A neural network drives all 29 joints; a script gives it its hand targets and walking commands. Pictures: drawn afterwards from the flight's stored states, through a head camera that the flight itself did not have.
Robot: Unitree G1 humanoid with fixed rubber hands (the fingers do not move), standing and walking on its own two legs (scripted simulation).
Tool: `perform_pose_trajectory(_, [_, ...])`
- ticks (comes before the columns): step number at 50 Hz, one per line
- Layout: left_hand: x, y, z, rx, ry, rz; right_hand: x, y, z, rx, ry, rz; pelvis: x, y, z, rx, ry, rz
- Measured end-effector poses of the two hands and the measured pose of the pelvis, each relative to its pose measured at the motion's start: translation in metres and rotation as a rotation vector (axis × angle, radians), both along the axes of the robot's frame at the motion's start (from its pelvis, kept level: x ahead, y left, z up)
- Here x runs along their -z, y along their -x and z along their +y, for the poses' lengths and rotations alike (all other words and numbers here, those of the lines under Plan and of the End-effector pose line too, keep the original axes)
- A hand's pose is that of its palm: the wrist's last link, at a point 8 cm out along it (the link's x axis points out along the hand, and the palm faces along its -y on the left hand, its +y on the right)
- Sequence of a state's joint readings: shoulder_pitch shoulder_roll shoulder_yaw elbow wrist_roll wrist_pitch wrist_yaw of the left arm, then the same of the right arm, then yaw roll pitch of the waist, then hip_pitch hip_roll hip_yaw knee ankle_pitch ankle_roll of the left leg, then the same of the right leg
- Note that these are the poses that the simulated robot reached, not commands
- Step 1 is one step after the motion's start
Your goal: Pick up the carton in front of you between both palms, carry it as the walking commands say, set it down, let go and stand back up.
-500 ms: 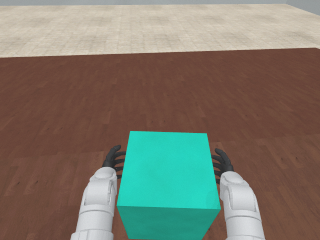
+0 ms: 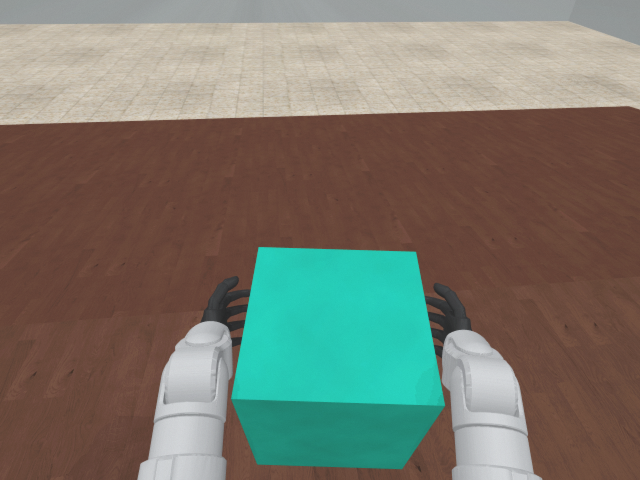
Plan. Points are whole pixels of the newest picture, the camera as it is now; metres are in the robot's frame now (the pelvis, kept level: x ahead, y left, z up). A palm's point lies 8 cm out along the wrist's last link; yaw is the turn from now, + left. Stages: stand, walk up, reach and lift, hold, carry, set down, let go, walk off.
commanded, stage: carry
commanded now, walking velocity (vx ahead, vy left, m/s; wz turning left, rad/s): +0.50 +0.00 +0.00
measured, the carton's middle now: (333, 362) +0.30 +0.00 +0.00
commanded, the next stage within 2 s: none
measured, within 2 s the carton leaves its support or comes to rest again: neither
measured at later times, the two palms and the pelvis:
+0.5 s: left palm (222, 237) +0.47 +0.18 +0.08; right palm (409, 236) +0.48 -0.12 +0.08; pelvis +0.21 +0.02 -0.01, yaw +0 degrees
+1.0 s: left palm (264, 150) +0.80 +0.16 +0.07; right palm (396, 155) +0.80 -0.14 +0.06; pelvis +0.54 +0.01 -0.02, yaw +0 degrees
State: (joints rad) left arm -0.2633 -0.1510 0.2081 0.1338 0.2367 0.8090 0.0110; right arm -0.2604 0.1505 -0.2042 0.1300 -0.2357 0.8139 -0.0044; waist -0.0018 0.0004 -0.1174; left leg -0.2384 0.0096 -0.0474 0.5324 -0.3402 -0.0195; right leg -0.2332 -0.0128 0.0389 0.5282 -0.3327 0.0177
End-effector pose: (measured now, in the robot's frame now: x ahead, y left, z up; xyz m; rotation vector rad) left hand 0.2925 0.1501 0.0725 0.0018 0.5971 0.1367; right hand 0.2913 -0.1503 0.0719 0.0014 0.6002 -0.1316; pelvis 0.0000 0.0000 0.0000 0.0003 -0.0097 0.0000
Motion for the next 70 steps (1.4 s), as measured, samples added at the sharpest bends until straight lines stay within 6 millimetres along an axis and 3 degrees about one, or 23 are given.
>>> perform_pose_trajectory(7, [-0.007,-0.031,0.006,-0.018,0.009,0.016,-0.008,-0.035,0.006,-0.006,-0.004,0.015,0.010,-0.042,0.005,-0.011,0.001,0.055])
perform_pose_trajectory(11, [-0.006,-0.059,0.013,-0.012,0.007,0.051,-0.007,-0.061,0.013,0.013,-0.022,0.051,0.014,-0.073,0.010,0.025,-0.008,0.084])
perform_pose_trajectory(15, [-0.003,-0.092,0.004,-0.007,0.036,0.086,0.001,-0.083,0.005,0.054,-0.044,0.086,0.015,-0.106,0.007,0.013,0.027,0.099])
perform_pose_trajectory(21, [-0.004,-0.134,0.011,-0.046,0.052,0.124,-0.007,-0.139,0.011,0.029,-0.046,0.125,0.002,-0.164,0.008,-0.021,-0.015,0.120])
perform_pose_trajectory(28, [-0.005,-0.218,0.039,-0.065,0.068,0.057,-0.008,-0.225,0.040,0.013,-0.036,0.058,0.018,-0.245,0.034,0.032,-0.034,0.083])
perform_pose_trajectory(32, [-0.009,-0.269,0.035,-0.007,0.057,0.115,-0.008,-0.256,0.035,0.072,-0.039,0.114,0.006,-0.289,0.045,0.056,-0.014,0.088])
perform_pose_trajectory(36, [-0.021,-0.322,0.025,0.050,0.051,0.118,-0.021,-0.293,0.027,0.126,-0.042,0.115,-0.007,-0.334,0.048,0.051,0.013,0.097])
perform_pose_trajectory(43, [-0.025,-0.411,0.018,0.044,0.052,0.077,-0.031,-0.390,0.019,0.115,-0.039,0.074,-0.006,-0.427,0.036,0.035,0.031,0.094])
perform_pose_trajectory(50, [0.007,-0.508,0.009,-0.028,0.027,0.100,0.008,-0.508,0.009,0.038,-0.056,0.101,0.024,-0.538,0.009,-0.009,0.036,0.059])
perform_pose_trajectory(54, [0.019,-0.545,0.010,-0.081,0.030,0.189,0.020,-0.561,0.011,-0.013,-0.047,0.192,0.012,-0.582,-0.003,-0.038,0.020,0.068])
perform_pose_trajectory(58, [0.010,-0.584,0.012,-0.114,0.029,0.203,0.012,-0.609,0.013,-0.052,-0.039,0.207,-0.005,-0.629,-0.008,-0.045,-0.007,0.082])
perform_pose_trajectory(62, [-0.004,-0.636,0.011,-0.107,0.023,0.168,0.001,-0.658,0.013,-0.052,-0.041,0.171,-0.013,-0.681,-0.006,-0.036,-0.026,0.087])
perform_pose_trajectory(66, [-0.016,-0.699,0.012,-0.077,0.023,0.111,-0.010,-0.711,0.013,-0.020,-0.045,0.113,-0.011,-0.737,0.002,-0.026,-0.024,0.082])
perform_pose_trajectory(70, [-0.024,-0.774,0.021,-0.056,0.043,0.040,-0.021,-0.779,0.021,0.010,-0.047,0.042,0.001,-0.796,0.015,-0.013,-0.006,0.071])
